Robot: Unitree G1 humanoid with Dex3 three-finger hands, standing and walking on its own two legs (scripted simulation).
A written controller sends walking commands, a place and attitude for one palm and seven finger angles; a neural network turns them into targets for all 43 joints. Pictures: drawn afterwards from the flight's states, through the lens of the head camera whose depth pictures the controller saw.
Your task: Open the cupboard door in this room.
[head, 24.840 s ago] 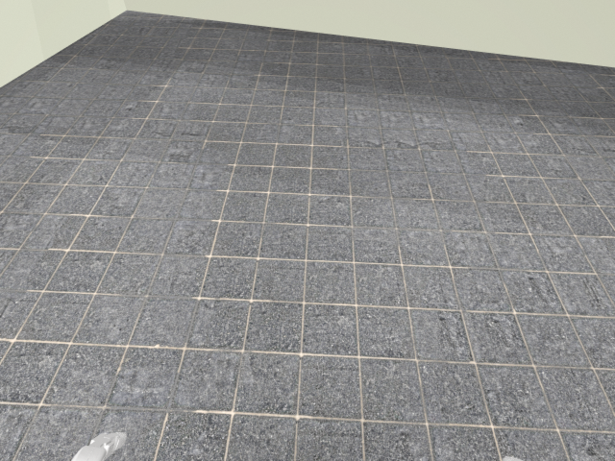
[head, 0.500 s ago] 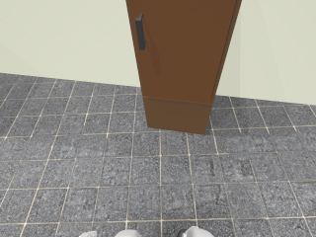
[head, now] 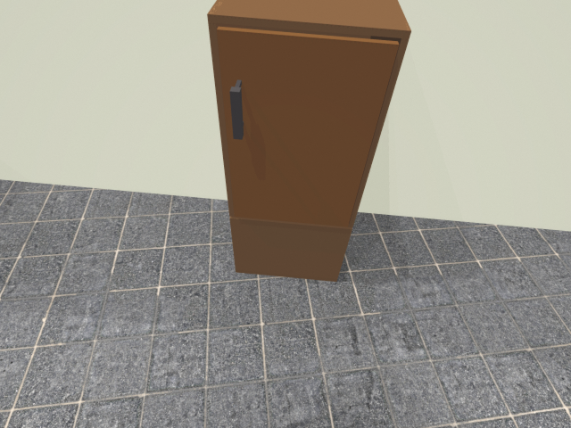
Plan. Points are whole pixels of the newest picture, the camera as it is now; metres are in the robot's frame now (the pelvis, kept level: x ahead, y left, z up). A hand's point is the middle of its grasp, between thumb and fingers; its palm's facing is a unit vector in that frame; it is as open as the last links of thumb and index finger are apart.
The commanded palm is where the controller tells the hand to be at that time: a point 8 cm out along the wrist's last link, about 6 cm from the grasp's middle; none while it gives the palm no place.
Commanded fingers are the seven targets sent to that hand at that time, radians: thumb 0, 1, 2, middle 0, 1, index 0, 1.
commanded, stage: take the last steps up to it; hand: left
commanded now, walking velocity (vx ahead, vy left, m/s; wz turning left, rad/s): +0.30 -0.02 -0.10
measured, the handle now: (238, 109) +0.79 +0.17 +0.03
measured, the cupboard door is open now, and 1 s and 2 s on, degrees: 0 0 0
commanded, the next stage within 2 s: come to a stop and stand still in 0.62 s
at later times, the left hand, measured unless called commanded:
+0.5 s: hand (227, 405) +0.19 +0.11 -0.16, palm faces +0.02 -0.97 -0.25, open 7.0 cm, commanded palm none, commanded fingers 0.00 0.90 0.90 -0.20 -0.30 -0.20 -0.30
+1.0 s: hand (210, 390) +0.22 +0.15 -0.19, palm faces +0.02 -0.98 -0.19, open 7.3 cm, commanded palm none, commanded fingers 0.00 0.90 0.90 -0.20 -0.30 -0.20 -0.30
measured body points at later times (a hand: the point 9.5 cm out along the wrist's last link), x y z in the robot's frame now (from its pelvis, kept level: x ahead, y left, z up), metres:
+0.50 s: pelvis +0.12 -0.08 +0.00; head +0.13 -0.10 +0.44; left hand +0.19 +0.16 -0.14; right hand +0.08 -0.30 -0.17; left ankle +0.12 +0.07 -0.67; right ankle +0.09 -0.16 -0.75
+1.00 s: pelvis +0.23 -0.03 -0.01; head +0.30 -0.01 +0.44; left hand +0.22 +0.20 -0.18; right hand +0.34 -0.26 -0.15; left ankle +0.28 +0.05 -0.75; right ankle +0.19 -0.19 -0.67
